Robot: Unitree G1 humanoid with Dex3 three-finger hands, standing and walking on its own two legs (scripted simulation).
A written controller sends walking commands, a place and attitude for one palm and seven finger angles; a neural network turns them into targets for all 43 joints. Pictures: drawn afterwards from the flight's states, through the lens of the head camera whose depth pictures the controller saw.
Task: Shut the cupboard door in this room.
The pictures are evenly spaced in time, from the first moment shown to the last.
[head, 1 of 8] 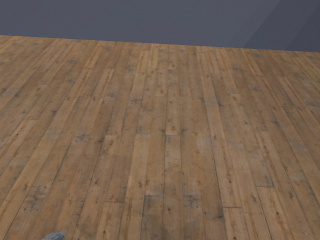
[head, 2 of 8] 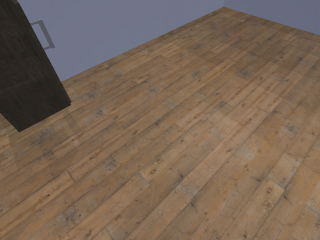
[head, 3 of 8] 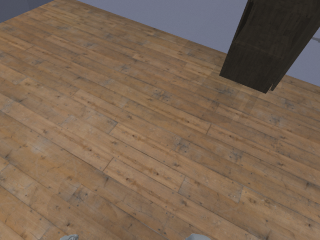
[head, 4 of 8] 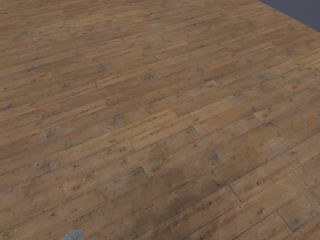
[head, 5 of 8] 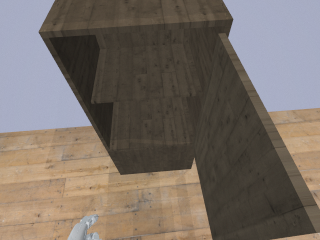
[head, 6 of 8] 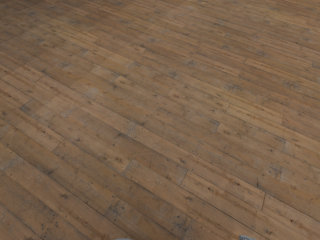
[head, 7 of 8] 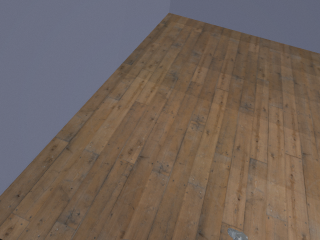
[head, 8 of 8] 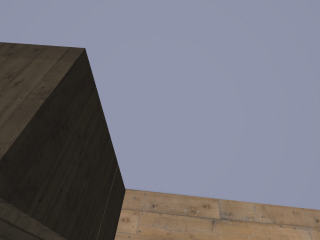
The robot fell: no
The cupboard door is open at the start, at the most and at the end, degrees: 86 100 62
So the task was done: no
